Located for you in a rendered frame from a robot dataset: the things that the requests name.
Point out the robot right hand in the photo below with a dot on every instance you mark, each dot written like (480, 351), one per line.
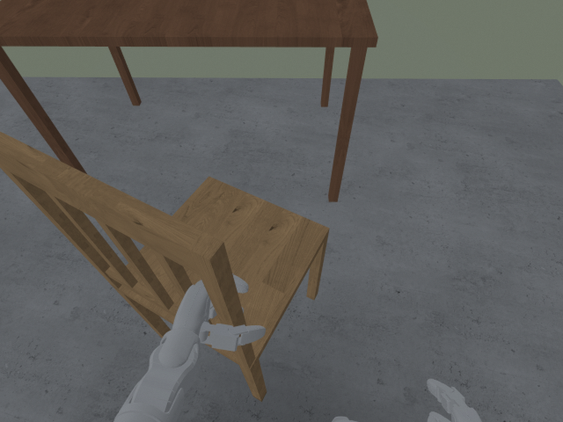
(452, 402)

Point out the left robot forearm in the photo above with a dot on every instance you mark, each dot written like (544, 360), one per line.
(159, 396)

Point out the robot left hand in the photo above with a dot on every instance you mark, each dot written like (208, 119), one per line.
(196, 307)

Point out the chair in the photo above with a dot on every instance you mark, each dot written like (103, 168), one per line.
(220, 231)

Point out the table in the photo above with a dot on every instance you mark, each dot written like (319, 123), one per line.
(187, 23)

